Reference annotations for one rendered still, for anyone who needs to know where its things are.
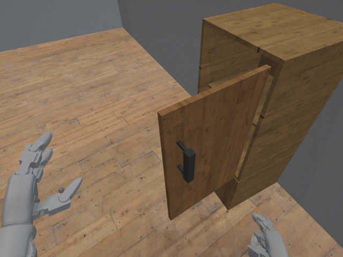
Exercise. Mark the left robot hand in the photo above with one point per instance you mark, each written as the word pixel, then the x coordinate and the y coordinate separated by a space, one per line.
pixel 19 204

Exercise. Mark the robot left forearm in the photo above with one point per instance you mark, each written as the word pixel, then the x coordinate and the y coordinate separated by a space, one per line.
pixel 17 240

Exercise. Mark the right robot hand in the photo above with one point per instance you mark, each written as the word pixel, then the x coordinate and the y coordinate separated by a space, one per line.
pixel 272 242

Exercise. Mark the cupboard door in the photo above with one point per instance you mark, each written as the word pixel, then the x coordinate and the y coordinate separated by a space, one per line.
pixel 215 124

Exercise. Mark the handle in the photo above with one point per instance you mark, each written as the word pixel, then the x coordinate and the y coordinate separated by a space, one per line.
pixel 189 157

